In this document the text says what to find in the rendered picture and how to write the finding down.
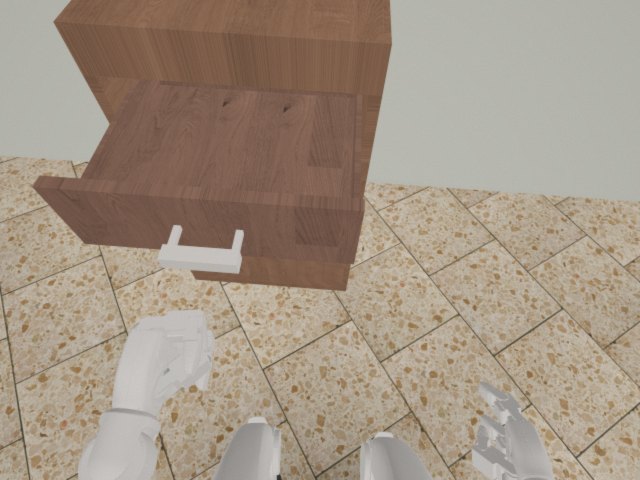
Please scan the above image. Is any robot right hand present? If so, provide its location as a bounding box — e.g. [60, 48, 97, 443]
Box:
[471, 381, 554, 480]

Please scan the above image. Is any drawer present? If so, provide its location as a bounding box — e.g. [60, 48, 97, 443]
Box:
[32, 79, 365, 264]

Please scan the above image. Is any robot left hand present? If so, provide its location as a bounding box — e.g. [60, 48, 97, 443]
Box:
[112, 309, 215, 417]

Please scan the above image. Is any cabinet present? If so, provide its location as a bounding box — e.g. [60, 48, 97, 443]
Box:
[53, 0, 392, 291]

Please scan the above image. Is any robot right thigh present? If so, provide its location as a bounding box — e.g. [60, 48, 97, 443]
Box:
[360, 437, 433, 480]

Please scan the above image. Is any robot left forearm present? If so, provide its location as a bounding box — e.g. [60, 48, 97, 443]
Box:
[78, 408, 161, 480]

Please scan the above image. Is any robot right shin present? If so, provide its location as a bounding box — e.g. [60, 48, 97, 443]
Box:
[373, 431, 393, 440]

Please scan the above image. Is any handle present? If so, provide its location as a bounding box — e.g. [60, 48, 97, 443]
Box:
[157, 225, 244, 274]

